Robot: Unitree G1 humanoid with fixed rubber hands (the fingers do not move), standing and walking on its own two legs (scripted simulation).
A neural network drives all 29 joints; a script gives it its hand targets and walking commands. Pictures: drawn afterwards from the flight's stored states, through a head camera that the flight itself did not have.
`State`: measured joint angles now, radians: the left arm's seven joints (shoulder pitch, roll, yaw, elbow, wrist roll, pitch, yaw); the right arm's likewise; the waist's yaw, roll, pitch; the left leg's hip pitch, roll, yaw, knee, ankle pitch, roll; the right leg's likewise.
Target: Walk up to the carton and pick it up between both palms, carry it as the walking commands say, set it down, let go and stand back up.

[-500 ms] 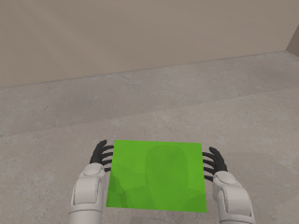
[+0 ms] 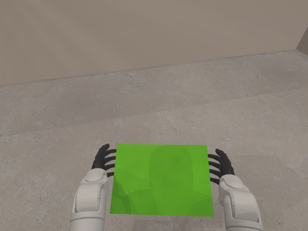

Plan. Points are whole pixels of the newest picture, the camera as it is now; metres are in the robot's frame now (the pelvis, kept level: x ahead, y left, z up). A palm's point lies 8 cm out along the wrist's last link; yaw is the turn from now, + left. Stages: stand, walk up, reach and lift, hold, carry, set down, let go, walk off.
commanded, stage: carry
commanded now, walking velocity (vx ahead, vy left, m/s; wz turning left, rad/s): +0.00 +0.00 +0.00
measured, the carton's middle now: (161, 181) +0.29 +0.00 -0.06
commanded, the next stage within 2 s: hold in 0.04 s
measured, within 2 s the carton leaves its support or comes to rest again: neither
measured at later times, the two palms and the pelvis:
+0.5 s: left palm (84, 153) +0.31 +0.21 +0.06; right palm (207, 162) +0.29 -0.12 +0.05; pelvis +0.02 +0.04 +0.02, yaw -13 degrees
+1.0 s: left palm (100, 162) +0.34 +0.19 -0.03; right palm (207, 172) +0.31 -0.14 -0.04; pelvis +0.01 +0.05 +0.00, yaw -14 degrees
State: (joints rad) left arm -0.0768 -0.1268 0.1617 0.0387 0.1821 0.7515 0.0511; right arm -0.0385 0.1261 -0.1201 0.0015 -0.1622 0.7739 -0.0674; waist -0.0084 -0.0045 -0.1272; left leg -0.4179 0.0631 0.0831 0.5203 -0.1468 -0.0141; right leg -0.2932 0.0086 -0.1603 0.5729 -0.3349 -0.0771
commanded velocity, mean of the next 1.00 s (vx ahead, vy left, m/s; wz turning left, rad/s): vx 0.00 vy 0.00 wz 0.00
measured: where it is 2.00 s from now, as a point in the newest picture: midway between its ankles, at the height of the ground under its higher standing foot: outside the picture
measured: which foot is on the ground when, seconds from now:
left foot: down 0.00-1.00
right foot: down 0.00-1.00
